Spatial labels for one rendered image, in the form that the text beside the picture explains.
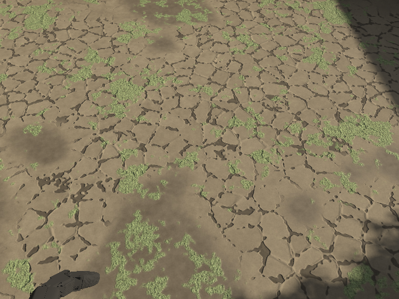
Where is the robot left hand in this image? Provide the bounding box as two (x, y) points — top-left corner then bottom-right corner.
(29, 270), (100, 299)

